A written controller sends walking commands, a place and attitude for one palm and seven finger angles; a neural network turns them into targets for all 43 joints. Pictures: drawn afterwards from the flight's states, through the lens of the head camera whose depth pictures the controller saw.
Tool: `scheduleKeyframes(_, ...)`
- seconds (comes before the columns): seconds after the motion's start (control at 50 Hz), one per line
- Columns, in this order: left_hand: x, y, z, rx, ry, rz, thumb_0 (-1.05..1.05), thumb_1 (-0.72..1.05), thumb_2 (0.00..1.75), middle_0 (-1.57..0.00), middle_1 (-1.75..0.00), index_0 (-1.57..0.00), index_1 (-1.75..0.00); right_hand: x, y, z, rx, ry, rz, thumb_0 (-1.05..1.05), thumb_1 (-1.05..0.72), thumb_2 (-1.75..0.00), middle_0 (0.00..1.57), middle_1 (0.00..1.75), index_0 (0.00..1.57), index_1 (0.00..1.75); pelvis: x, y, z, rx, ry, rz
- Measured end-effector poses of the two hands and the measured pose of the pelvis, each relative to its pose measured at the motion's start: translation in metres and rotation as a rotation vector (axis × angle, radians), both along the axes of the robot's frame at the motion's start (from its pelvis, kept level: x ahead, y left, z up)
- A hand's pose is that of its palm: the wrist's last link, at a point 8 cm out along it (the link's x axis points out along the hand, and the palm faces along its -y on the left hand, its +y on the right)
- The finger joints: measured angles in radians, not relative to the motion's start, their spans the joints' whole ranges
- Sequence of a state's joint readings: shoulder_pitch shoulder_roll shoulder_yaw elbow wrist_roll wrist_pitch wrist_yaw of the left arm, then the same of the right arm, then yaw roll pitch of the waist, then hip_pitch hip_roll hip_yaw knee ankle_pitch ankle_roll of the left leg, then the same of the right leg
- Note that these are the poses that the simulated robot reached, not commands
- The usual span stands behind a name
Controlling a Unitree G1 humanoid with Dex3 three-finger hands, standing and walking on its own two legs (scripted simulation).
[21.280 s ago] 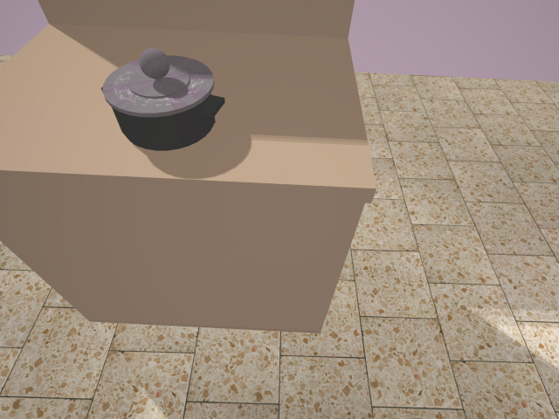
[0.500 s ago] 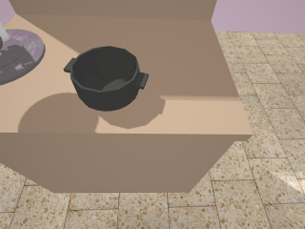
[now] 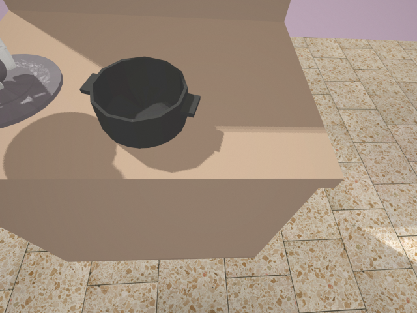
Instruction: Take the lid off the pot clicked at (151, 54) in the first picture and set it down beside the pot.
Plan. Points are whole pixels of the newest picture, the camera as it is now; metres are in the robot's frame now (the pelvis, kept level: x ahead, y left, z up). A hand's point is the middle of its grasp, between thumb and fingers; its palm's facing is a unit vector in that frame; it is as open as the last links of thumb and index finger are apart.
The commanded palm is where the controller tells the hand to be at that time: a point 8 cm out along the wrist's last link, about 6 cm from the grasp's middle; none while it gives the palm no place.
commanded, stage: lower the lid onto the table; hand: left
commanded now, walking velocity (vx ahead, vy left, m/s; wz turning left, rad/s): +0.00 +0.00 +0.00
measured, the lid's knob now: out of the picture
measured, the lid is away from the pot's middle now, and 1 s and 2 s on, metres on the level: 0.23 0.23 0.23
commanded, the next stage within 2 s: open the fingers wide in 1.04 s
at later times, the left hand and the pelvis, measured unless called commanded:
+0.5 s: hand out of the picture +0.47 +0.32 +0.17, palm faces -0.41 -0.29 -0.86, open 7.8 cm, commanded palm +0.52 +0.33 +0.24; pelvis -0.01 +0.00 +0.00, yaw +0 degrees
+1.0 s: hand (7, 99) +0.48 +0.33 +0.14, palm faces -0.45 -0.28 -0.85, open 7.8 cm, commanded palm +0.54 +0.33 +0.20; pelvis +0.00 +0.01 -0.01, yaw -1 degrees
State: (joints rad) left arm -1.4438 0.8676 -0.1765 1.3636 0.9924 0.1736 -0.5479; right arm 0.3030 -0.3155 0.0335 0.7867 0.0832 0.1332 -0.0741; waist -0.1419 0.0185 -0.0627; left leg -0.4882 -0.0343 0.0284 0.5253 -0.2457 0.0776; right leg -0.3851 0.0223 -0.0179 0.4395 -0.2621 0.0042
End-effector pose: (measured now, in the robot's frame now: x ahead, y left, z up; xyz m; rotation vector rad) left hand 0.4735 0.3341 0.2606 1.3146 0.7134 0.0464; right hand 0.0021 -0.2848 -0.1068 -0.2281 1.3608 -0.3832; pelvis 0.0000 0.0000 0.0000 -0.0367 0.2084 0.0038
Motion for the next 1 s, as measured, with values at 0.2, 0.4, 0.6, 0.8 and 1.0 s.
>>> scheduleKeyframes(0.2, 0.001, -0.007, -0.011, 0.004, 0.021, -0.029, -0.01, 0.24, 0.78, -0.65, -1.01, -0.59, -0.99, -0.006, 0.003, -0.003, 0.004, 0.007, -0.001, 0.00, -0.90, -0.90, 0.21, 0.30, 0.20, 0.30, -0.004, 0.001, -0.002, -0.003, 0.007, 0.004)
scheduleKeyframes(0.4, 0.000, -0.013, -0.021, -0.018, 0.028, -0.050, -0.01, 0.24, 0.78, -0.65, -1.01, -0.59, -0.99, -0.009, 0.003, -0.004, -0.002, -0.011, -0.013, 0.00, -0.90, -0.90, 0.21, 0.30, 0.20, 0.30, -0.007, -0.001, -0.004, -0.004, 0.010, -0.003)
scheduleKeyframes(0.6, 0.001, -0.003, -0.040, -0.016, 0.059, -0.043, -0.01, 0.24, 0.78, -0.65, -1.01, -0.59, -0.99, -0.023, 0.000, -0.002, -0.024, 0.031, -0.027, 0.00, -0.90, -0.90, 0.21, 0.30, 0.20, 0.30, -0.007, 0.000, -0.005, -0.009, 0.022, -0.007)
scheduleKeyframes(0.8, 0.006, -0.001, -0.053, -0.032, 0.070, -0.053, -0.01, 0.24, 0.78, -0.65, -1.01, -0.59, -0.99, -0.028, 0.001, -0.002, -0.036, 0.050, -0.035, 0.00, -0.90, -0.90, 0.21, 0.30, 0.20, 0.30, -0.006, 0.002, -0.008, -0.014, 0.034, -0.009)
scheduleKeyframes(1.0, 0.013, 0.002, -0.068, -0.033, 0.084, -0.075, -0.01, 0.24, 0.78, -0.65, -1.01, -0.59, -0.99, -0.030, 0.008, -0.003, -0.038, 0.054, -0.046, 0.00, -0.90, -0.90, 0.21, 0.30, 0.20, 0.30, -0.005, 0.007, -0.011, -0.021, 0.053, -0.013)
